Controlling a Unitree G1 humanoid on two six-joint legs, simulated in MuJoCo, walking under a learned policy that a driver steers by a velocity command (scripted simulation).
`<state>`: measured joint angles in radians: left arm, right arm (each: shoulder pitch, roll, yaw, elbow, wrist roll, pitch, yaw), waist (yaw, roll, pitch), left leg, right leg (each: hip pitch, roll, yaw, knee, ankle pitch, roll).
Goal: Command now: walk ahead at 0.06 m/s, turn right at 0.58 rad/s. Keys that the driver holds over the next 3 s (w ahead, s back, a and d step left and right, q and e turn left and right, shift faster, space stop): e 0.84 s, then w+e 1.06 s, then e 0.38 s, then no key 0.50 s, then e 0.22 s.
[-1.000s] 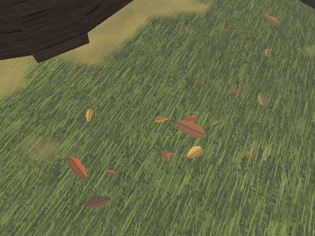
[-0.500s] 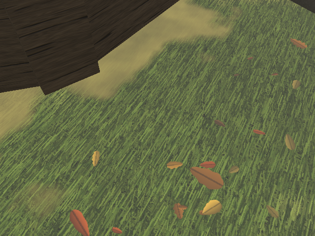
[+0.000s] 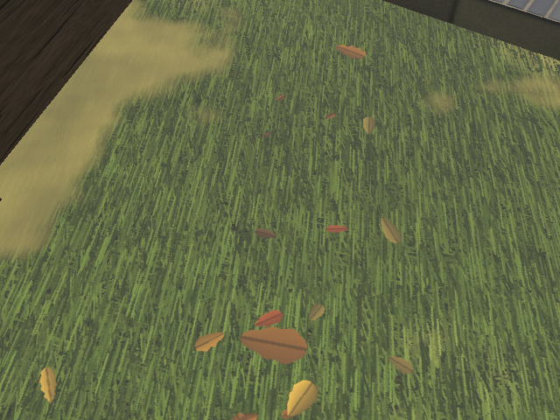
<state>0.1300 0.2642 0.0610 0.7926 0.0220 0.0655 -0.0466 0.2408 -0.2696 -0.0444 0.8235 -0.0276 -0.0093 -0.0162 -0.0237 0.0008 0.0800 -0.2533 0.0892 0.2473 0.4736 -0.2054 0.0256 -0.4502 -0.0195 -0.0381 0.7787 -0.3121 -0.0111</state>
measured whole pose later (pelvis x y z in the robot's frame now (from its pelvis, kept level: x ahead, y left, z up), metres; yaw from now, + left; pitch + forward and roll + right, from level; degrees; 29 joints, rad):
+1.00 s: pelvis +0.00 -0.01 +0.00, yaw -35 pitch -1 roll +0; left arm 0.16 0.29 0.06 0.77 0.02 0.07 -0.07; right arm 0.24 -0.31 -0.06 0.75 -0.03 0.03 -0.01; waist -0.03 0.02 0.06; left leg -0.17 0.08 0.19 0.49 -0.30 0.00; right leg -0.23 0.01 -0.04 0.60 -0.42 -0.02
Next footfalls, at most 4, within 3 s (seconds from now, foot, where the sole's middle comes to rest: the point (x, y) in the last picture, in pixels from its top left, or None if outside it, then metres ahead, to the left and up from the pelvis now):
0.08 right None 0.08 -0.11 -0.77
0.56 left None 0.08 0.08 -0.77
1.02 right None -0.04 -0.10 -0.77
1.48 left None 0.34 -0.22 -0.77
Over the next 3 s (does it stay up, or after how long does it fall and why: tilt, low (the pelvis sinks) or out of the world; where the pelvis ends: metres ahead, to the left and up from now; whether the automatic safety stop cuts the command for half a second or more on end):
stays up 0.36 -0.55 0.00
